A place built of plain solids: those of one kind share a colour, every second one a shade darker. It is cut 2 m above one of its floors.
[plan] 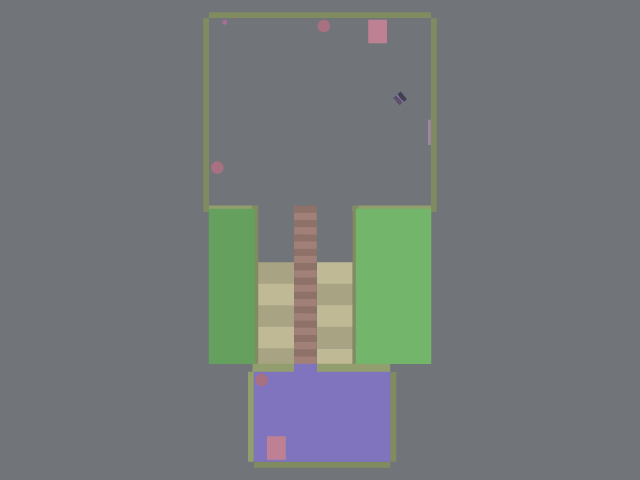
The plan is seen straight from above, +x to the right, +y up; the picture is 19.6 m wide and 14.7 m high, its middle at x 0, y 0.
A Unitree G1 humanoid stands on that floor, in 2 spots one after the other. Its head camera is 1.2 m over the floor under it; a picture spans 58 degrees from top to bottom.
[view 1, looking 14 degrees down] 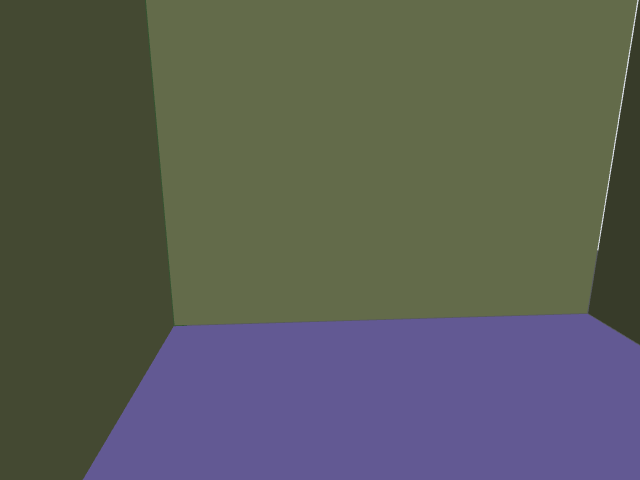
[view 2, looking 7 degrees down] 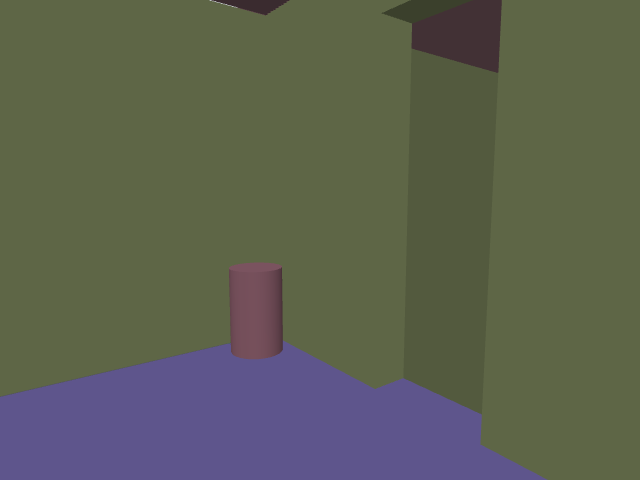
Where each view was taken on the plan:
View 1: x -0.45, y -4.79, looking -4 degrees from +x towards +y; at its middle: wall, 2.69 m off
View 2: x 0.97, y -5.78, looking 143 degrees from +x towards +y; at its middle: wall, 2.92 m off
